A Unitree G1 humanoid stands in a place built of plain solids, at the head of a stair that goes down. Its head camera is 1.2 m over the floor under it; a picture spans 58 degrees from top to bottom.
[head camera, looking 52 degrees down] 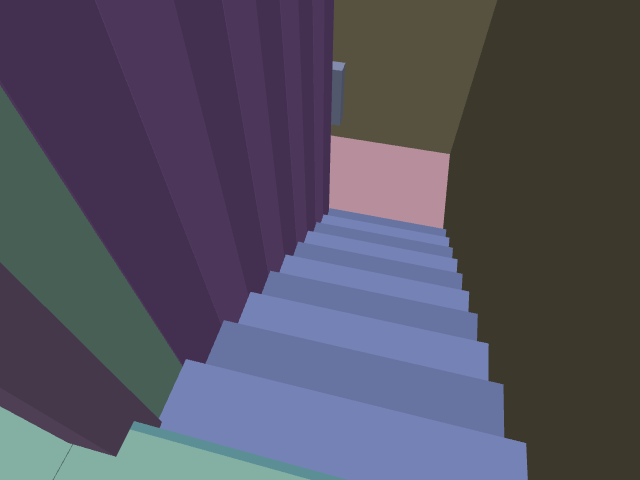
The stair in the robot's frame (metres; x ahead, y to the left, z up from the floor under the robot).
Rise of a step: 0.18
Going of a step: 0.25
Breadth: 1.09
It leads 14 degrees to the right of straight ahead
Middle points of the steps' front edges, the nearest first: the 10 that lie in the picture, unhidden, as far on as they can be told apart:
0.45 -0.08 -0.18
0.69 -0.14 -0.37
0.93 -0.20 -0.55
1.18 -0.26 -0.74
1.42 -0.32 -0.92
1.66 -0.38 -1.11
1.90 -0.44 -1.29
2.15 -0.50 -1.47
2.39 -0.56 -1.66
2.63 -0.62 -1.84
